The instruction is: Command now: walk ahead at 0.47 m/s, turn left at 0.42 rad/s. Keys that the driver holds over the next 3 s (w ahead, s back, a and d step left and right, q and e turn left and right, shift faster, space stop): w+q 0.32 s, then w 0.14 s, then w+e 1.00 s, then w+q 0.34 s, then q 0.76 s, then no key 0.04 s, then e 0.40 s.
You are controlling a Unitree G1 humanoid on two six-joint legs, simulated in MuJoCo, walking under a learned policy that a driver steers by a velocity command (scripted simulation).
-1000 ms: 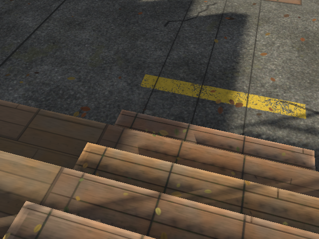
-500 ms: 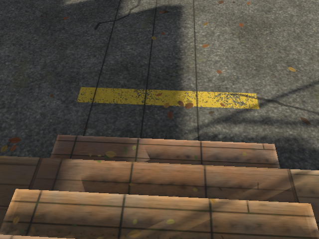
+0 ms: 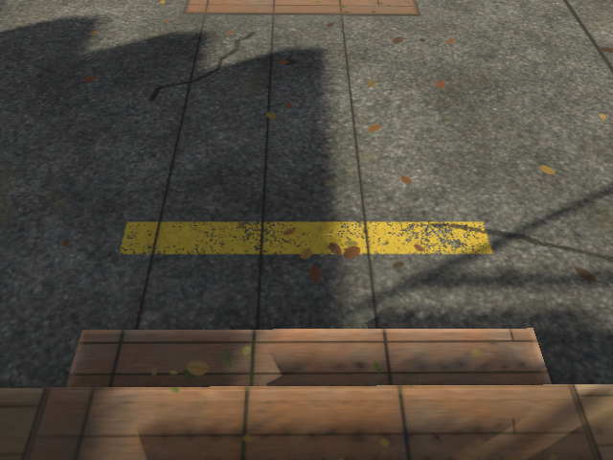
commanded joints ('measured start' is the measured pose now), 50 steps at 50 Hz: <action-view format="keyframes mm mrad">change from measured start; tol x64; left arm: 1 -91 24 -1 -117 -19 7 -10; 33 896 -53 28 358 3 3 -92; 50 149 34 52 79 -21 8 -46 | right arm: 1 -21 -200 -32 -51 -21 -9 39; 28 -718 -195 -52 -216 123 73 49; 34 158 -322 -116 7 -33 77 79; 50 5 -41 -2 89 -68 -18 -5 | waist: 1 57 108 143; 50 89 52 227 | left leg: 1 -496 140 -277 -284 139 174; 6 -140 74 -346 199 382 136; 10 -1098 78 -174 1178 39 -95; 28 -149 214 72 -495 1088 -74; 33 1186 532 -148 -159 1542 284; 36 559 514 -238 -518 517 174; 50 29 418 160 -555 441 102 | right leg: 1 519 91 -122 -93 -33 15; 9 1482 -463 470 -193 527 -568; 15 300 -126 -41 -541 -208 -291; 27 491 -184 59 -236 -567 -224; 35 -319 27 -33 1141 -916 -36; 50 158 -76 36 -47 234 -105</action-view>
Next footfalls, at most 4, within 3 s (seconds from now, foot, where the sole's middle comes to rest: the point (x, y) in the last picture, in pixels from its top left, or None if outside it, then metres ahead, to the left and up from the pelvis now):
0.14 right None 0.19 -0.10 -0.85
0.62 left None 0.48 0.27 -0.99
1.24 right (283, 426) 0.78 -0.01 -1.13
1.66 left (224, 359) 1.10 0.16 -1.27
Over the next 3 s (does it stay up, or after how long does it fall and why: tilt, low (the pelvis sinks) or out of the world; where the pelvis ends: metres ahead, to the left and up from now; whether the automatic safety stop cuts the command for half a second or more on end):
stays up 1.31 0.13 -0.64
